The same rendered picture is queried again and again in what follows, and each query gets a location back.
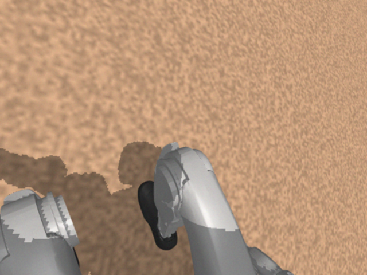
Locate right robot hand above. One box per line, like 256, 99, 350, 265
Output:
245, 243, 282, 275

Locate right robot foot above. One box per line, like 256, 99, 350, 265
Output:
138, 181, 177, 250

